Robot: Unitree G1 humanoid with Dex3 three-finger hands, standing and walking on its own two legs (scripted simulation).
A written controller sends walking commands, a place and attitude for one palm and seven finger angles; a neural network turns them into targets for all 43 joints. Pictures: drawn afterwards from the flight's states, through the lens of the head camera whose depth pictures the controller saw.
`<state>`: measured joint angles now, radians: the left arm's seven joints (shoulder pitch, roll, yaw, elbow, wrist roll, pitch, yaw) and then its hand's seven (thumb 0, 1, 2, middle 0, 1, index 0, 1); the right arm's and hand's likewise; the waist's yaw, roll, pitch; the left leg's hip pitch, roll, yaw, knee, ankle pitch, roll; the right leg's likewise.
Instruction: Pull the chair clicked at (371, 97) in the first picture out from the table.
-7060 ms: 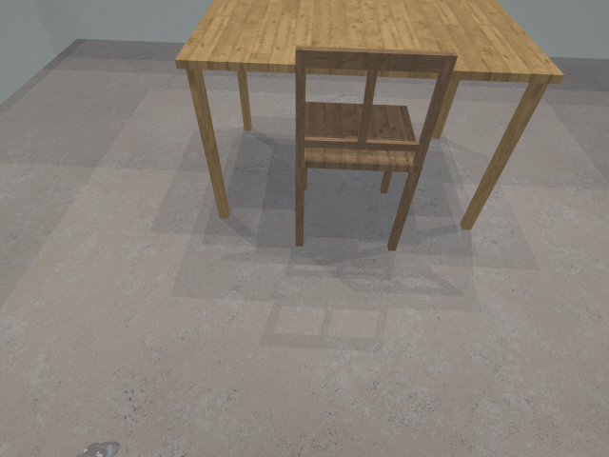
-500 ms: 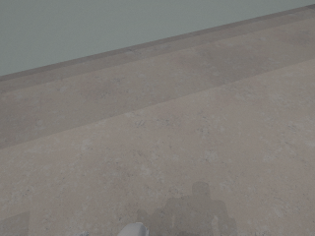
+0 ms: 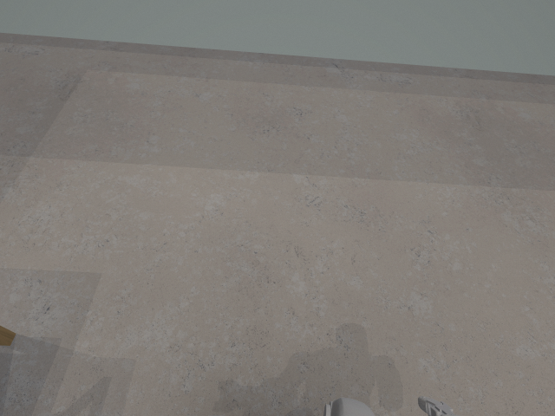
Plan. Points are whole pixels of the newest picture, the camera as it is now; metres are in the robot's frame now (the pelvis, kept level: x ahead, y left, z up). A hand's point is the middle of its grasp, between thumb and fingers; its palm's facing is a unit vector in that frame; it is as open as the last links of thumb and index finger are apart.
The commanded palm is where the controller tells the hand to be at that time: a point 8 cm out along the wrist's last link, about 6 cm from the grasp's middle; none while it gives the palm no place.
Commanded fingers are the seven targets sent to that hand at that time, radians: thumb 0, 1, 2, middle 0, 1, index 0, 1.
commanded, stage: turn to face it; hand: left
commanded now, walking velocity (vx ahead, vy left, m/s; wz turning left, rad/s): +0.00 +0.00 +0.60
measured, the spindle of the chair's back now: out of the picture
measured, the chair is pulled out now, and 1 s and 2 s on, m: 0.00 0.00 0.00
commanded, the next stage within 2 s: none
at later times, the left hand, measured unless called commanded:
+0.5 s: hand out of the picture +0.05 +0.18 -0.14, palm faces +0.29 -0.92 -0.26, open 7.3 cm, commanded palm none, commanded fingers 0.00 0.90 0.90 -0.20 -0.30 -0.20 -0.30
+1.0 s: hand out of the picture -0.02 +0.25 -0.15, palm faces +0.58 -0.78 -0.25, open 7.4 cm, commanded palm none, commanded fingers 0.00 0.90 0.90 -0.20 -0.30 -0.20 -0.30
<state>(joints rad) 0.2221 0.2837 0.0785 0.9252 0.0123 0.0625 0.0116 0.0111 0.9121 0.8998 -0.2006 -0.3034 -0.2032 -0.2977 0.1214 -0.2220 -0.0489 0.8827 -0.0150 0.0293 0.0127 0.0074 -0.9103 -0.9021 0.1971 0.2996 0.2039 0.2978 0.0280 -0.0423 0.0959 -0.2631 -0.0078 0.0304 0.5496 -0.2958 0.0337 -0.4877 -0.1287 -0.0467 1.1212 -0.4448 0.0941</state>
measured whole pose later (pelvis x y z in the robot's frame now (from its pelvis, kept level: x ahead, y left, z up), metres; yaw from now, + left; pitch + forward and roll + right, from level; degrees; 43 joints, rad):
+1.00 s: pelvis +0.02 +0.01 +0.01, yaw +34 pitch +0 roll -1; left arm 0.15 0.26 0.07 0.88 0.01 0.05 0.01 0.01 0.91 0.90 -0.20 -0.30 -0.20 -0.30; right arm 0.20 -0.20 -0.05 0.91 -0.02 0.03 0.01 0.01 -0.91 -0.90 0.20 0.30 0.21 0.30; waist -0.01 -0.02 0.06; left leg -0.24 -0.06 -0.07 0.46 -0.22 0.06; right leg -0.47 -0.08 0.00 0.98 -0.40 0.10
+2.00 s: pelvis +0.01 +0.01 +0.01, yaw +71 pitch +0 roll -1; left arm 0.15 0.26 0.06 0.88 0.01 0.05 0.02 0.01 0.91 0.90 -0.20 -0.30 -0.20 -0.30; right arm 0.19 -0.20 -0.05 0.91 -0.02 0.04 0.01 0.01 -0.91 -0.90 0.20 0.30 0.21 0.30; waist -0.01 -0.01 0.07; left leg -0.22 -0.06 -0.10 0.47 -0.24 0.05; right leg -0.45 -0.07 0.00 0.94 -0.42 0.10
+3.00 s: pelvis +0.01 +0.03 +0.00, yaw +90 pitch -1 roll +2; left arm 0.28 0.17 0.03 1.02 0.02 0.00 -0.02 0.01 0.92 0.90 -0.20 -0.30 -0.20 -0.30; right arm 0.38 -0.17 -0.04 1.08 -0.02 -0.01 -0.01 0.01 -0.92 -0.90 0.20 0.30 0.20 0.30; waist -0.02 0.00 0.01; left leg -0.08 -0.04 0.01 0.39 -0.29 0.02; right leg -0.34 -0.07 -0.07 0.64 -0.33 0.02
